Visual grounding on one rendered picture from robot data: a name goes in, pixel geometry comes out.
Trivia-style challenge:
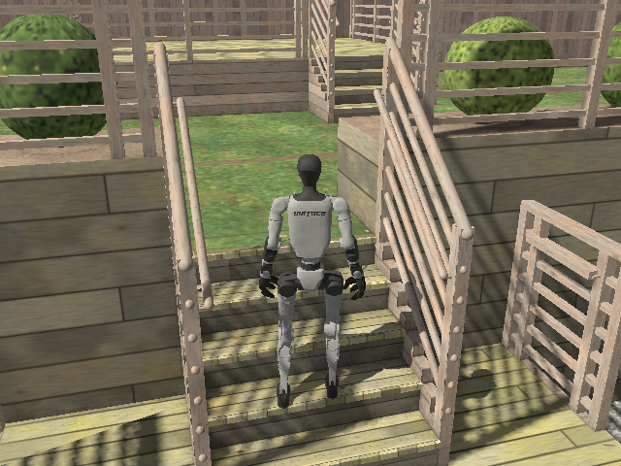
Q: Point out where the stairs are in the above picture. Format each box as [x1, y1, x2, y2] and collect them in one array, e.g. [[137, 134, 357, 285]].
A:
[[317, 55, 412, 123], [196, 243, 439, 466]]

